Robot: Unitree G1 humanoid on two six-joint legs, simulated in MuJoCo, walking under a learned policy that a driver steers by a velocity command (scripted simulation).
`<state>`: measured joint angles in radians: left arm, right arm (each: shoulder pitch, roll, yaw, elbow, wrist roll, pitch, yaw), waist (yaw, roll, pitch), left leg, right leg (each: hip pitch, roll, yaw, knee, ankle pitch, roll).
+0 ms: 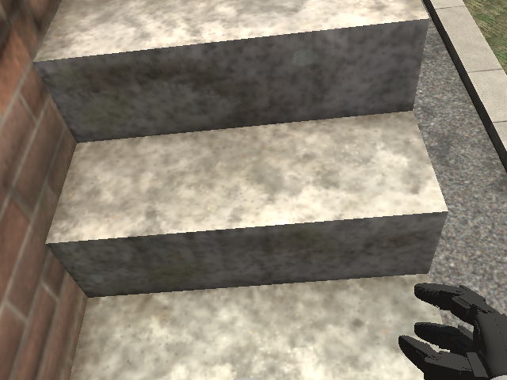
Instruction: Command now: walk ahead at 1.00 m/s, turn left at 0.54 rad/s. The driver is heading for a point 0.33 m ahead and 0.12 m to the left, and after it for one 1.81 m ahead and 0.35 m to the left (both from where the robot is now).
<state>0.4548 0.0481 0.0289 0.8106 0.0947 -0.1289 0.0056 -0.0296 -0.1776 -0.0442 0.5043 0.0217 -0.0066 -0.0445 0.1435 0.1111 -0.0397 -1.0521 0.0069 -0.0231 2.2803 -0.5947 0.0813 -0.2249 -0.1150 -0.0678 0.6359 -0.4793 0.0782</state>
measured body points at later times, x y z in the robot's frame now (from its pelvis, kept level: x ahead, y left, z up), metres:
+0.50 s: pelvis +0.05 +0.08 +0.19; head +0.03 +0.09 +0.64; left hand +0.17 +0.32 +0.10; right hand +0.28 -0.09 +0.10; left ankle +0.12 +0.17 -0.52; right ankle +0.14 +0.00 -0.34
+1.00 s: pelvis +0.10 +0.09 +0.21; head +0.12 +0.08 +0.66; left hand +0.11 +0.37 +0.10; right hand +0.36 -0.10 +0.15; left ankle +0.06 +0.22 -0.23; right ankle +0.08 +0.01 -0.52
